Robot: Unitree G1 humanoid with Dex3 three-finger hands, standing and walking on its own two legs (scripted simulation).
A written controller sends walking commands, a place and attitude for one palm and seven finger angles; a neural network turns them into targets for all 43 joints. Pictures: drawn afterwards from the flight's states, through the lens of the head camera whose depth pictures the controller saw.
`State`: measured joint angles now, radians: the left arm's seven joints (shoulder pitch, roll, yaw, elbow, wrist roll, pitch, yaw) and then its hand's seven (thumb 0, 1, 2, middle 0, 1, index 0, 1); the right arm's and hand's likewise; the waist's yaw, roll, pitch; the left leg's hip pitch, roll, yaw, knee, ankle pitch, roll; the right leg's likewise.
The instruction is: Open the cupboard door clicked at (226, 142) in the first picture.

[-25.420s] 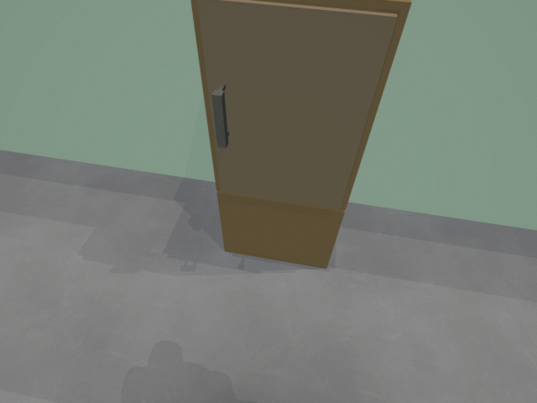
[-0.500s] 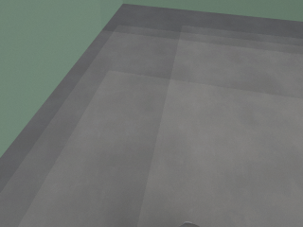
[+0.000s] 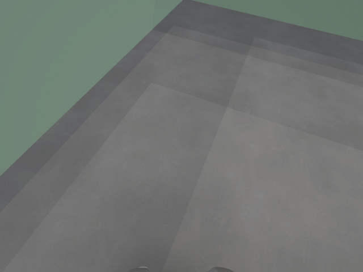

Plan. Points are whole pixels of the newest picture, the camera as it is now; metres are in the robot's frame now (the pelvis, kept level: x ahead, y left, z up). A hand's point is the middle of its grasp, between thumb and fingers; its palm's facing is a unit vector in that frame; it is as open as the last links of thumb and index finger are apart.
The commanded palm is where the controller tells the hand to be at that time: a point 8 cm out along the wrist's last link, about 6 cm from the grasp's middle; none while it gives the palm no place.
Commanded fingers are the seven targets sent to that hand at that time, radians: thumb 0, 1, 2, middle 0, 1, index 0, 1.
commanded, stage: turn to face it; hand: left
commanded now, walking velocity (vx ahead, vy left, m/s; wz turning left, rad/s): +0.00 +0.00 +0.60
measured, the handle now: out of the picture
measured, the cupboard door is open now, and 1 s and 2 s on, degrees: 45 45 45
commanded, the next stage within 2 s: none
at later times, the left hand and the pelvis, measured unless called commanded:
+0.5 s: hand out of the picture +0.02 +0.14 -0.16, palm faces +0.33 -0.92 -0.23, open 7.4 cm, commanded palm none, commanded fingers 0.00 0.90 0.90 -0.20 -0.30 -0.20 -0.30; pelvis +0.04 -0.06 +0.00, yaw +19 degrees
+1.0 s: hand out of the picture +0.02 +0.10 -0.14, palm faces +0.59 -0.77 -0.26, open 7.4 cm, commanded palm none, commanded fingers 0.00 0.90 0.90 -0.20 -0.30 -0.20 -0.30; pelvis +0.07 -0.11 +0.01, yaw +38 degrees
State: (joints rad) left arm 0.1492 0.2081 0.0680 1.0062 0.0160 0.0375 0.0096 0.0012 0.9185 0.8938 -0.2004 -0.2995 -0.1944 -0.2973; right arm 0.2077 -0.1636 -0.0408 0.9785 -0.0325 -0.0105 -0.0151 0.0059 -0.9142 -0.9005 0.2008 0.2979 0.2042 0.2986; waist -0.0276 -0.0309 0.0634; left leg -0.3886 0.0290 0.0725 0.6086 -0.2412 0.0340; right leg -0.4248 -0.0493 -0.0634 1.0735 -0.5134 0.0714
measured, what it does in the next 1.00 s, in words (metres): steps to the right, turning left: right foot, then left foot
